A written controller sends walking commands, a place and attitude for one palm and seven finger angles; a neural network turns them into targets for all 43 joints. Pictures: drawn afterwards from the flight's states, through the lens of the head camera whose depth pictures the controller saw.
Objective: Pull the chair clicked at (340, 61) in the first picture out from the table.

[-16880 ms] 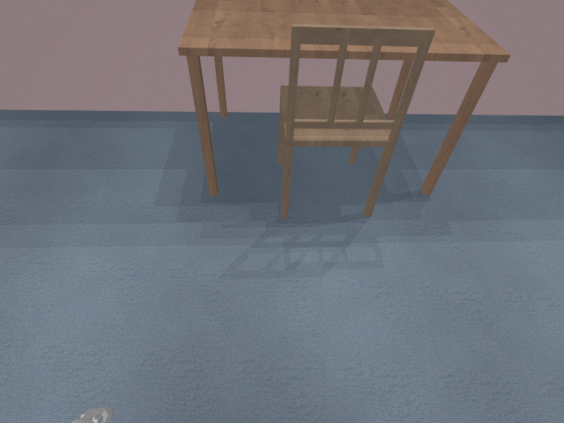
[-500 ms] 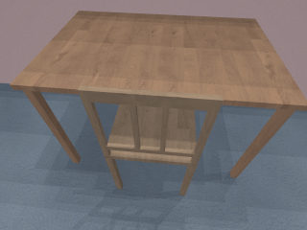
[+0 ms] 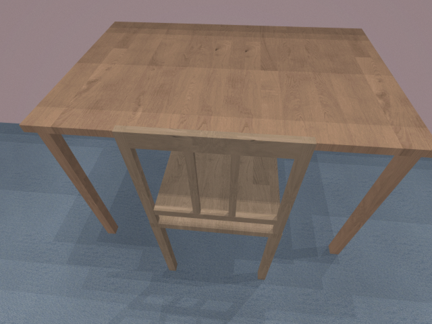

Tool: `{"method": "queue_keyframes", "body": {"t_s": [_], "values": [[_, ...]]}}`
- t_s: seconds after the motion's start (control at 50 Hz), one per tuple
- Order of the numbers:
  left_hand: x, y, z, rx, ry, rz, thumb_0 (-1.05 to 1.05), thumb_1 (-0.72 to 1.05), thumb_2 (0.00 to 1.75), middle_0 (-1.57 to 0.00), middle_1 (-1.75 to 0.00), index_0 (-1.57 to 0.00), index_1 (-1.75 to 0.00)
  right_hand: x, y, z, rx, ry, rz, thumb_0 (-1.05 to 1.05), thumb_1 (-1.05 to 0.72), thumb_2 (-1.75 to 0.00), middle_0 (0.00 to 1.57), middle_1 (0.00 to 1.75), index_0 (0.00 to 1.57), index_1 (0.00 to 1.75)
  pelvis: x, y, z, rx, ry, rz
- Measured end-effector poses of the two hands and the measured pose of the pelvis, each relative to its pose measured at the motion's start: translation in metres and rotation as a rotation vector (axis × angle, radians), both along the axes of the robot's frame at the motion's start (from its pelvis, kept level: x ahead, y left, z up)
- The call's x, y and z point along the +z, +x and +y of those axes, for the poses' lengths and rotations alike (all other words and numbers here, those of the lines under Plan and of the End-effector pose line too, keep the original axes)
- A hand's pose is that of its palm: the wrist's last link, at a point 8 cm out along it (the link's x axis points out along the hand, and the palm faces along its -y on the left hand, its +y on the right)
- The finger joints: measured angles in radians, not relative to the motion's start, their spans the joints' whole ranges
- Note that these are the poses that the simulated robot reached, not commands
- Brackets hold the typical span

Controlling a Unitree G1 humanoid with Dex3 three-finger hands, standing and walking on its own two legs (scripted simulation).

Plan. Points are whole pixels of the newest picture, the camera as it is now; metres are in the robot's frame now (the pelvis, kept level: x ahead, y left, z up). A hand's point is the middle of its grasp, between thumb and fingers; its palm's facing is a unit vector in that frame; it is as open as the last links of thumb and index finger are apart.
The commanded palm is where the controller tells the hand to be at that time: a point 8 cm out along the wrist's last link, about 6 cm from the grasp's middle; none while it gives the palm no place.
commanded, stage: look again from close up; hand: left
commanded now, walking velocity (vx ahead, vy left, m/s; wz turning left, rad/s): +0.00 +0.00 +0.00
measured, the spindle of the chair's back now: (193, 184) +0.48 +0.09 -0.09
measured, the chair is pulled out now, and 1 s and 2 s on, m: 0.00 0.00 0.00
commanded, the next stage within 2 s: shuffle to correct the standing spot in 0.18 s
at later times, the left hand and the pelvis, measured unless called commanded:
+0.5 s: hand out of the picture -0.02 +0.18 -0.18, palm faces +0.07 -0.98 -0.20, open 7.4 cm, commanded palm none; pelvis +0.00 +0.02 +0.00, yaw +1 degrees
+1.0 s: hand out of the picture +0.08 +0.25 -0.18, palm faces +0.02 -0.98 -0.19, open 7.4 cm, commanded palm none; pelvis +0.02 +0.07 +0.00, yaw -2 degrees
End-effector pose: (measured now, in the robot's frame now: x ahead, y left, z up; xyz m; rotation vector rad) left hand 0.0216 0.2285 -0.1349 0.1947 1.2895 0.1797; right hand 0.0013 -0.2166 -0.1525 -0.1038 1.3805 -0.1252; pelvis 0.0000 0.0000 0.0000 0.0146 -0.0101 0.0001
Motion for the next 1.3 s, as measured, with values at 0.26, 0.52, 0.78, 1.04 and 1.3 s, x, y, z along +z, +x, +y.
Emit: {"method": "queue_keyframes", "body": {"t_s": [0.26,0.52,0.78,1.04,1.3], "values": [[-0.005,-0.031,-0.008,0.02,-0.041,0.094,0.0,0.91,0.9,-0.2,-0.3,-0.2,-0.3,0.003,0.0,0.004,0.003,-0.007,0.026,0.01,-0.92,-0.9,0.2,0.3,0.2,0.3,0.002,0.003,0.004,-0.005,-0.003,-0.004],[-0.01,-0.047,0.008,0.081,-0.052,0.116,0.0,0.9,0.9,-0.2,-0.3,-0.2,-0.3,0.002,0.002,0.02,0.026,-0.017,0.057,0.01,-0.92,-0.9,0.2,0.3,0.2,0.3,-0.002,0.004,0.022,0.01,-0.027,0.001],[-0.018,-0.012,0.07,0.028,-0.024,0.138,0.0,0.91,0.9,-0.2,-0.3,-0.2,-0.3,0.008,0.005,0.071,-0.029,-0.046,0.017,0.0,-0.92,-0.9,0.2,0.3,0.2,0.3,-0.004,0.022,0.068,-0.028,-0.009,-0.002],[-0.016,0.058,0.062,-0.017,-0.06,0.015,0.0,0.91,0.9,-0.2,-0.3,-0.2,-0.3,0.01,-0.029,0.098,-0.107,-0.009,0.103,0.0,-0.91,-0.9,0.2,0.3,0.2,0.3,0.0,0.025,0.067,-0.042,-0.028,-0.004],[-0.015,0.059,0.028,-0.051,-0.025,-0.022,0.0,0.93,0.9,-0.2,-0.3,-0.2,-0.3,-0.002,-0.003,0.032,-0.095,-0.047,0.002,0.0,-0.91,-0.9,0.2,0.3,0.2,0.3,-0.01,0.029,0.032,-0.036,-0.016,0.004]]}}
